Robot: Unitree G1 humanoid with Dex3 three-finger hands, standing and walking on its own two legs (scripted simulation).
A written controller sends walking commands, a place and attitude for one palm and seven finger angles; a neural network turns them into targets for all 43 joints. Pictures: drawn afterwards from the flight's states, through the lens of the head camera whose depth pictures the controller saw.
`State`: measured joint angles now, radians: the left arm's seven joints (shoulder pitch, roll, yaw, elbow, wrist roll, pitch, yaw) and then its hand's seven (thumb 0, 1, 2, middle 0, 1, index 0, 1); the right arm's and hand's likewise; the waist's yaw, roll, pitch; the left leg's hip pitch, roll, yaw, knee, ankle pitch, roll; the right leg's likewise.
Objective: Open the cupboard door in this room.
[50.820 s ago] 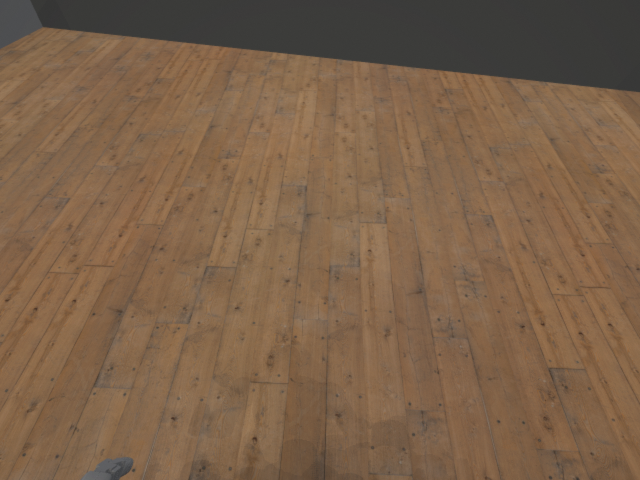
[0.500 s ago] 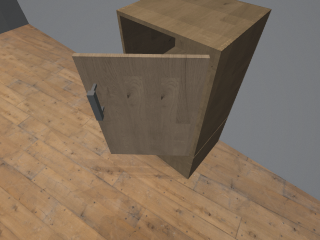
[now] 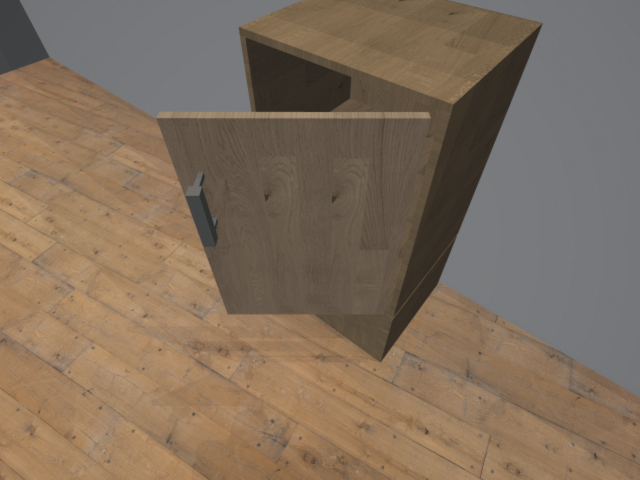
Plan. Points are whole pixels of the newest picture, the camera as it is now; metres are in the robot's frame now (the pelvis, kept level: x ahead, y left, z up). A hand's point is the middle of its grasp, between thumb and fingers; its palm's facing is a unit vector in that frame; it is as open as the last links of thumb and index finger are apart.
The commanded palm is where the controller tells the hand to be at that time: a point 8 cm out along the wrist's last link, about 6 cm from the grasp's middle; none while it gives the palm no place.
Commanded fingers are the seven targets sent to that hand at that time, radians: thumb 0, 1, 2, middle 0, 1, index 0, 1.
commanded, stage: look again from close up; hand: left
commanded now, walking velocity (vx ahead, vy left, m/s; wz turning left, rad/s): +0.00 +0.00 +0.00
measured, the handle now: (205, 210) +0.55 +0.23 -0.02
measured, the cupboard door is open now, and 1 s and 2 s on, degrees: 39 39 39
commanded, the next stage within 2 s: raise the hand with hooked fingers in 0.32 s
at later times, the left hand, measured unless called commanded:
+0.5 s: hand out of the picture +0.06 +0.21 -0.14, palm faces +0.14 -0.96 -0.23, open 7.3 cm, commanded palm +0.11 +0.25 -0.06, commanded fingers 0.00 0.78 0.85 -0.21 -0.38 -0.21 -0.38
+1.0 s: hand out of the picture +0.12 +0.22 -0.05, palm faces +0.21 -0.98 -0.06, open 9.6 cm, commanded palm +0.13 +0.27 -0.04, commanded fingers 0.00 0.20 0.60 -0.25 -0.75 -0.25 -0.75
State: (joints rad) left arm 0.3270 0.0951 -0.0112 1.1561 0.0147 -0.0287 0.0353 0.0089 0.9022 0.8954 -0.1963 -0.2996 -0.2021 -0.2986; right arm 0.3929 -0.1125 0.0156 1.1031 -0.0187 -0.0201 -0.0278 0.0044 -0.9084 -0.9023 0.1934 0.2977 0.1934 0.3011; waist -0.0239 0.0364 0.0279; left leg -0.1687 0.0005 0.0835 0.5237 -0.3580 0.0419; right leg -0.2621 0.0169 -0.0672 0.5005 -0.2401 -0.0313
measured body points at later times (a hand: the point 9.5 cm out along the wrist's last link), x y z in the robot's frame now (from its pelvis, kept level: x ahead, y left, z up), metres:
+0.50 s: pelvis +0.00 +0.02 +0.00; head +0.02 +0.02 +0.45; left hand +0.05 +0.26 -0.13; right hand +0.00 -0.19 -0.15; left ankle -0.05 +0.08 -0.73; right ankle +0.02 -0.10 -0.73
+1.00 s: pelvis -0.04 -0.03 -0.09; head +0.02 +0.00 +0.35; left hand +0.11 +0.27 -0.05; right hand +0.23 -0.24 -0.12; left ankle -0.05 +0.08 -0.73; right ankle +0.01 -0.10 -0.73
